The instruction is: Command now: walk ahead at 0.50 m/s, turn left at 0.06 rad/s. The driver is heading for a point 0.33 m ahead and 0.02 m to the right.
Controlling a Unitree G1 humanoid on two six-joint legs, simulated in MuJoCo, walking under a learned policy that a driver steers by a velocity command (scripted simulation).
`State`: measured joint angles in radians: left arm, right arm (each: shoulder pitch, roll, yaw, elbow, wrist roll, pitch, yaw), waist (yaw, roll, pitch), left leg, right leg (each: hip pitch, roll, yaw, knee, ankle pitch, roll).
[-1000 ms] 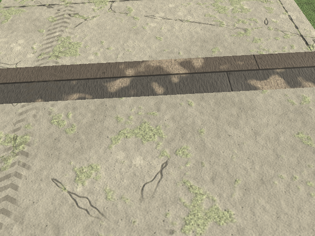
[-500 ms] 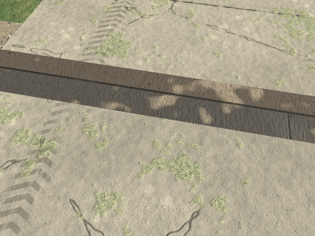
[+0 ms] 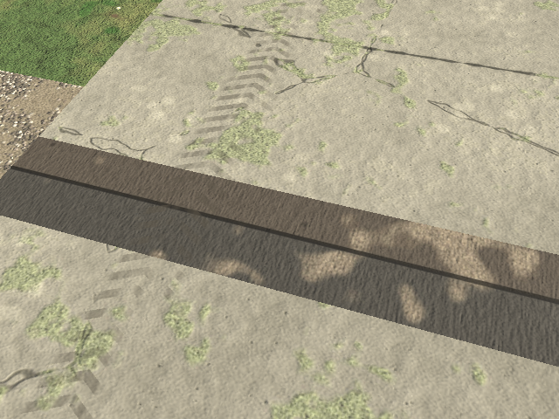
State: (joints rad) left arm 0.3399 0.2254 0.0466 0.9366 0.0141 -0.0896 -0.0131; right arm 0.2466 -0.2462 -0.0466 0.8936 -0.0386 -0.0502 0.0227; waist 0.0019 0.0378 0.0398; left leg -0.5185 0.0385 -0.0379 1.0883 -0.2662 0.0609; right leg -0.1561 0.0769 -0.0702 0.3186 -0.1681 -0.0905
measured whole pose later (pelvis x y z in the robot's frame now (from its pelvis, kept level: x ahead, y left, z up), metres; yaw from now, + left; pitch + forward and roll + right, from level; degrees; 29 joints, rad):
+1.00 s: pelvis +0.26 +0.04 +0.00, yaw +0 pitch -2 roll +0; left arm 0.30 0.14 -0.01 1.11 0.01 -0.01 0.04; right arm 0.30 -0.16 -0.01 1.08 -0.01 -0.02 -0.03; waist -0.01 0.00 0.02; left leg -0.18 -0.04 0.08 0.37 -0.17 0.06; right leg -0.13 0.00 -0.02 0.39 -0.23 -0.01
